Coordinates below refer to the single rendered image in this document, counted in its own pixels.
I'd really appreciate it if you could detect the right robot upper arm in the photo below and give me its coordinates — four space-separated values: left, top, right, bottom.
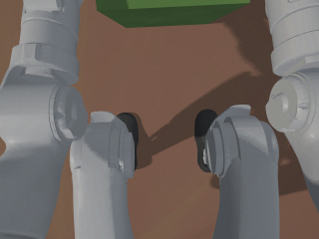
265 71 319 213

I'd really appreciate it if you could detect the robot left foot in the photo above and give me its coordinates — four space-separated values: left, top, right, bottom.
117 113 139 171

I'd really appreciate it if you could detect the right robot forearm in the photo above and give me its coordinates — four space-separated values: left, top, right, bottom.
265 0 319 77

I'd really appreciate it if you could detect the left robot forearm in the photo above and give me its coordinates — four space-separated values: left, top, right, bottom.
0 0 84 90

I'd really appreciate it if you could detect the carton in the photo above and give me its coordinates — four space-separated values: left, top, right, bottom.
96 0 250 28

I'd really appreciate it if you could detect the left robot upper arm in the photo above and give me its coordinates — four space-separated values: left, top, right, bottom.
0 83 89 239

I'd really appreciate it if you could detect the robot left thigh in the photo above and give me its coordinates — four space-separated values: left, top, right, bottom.
72 121 135 239

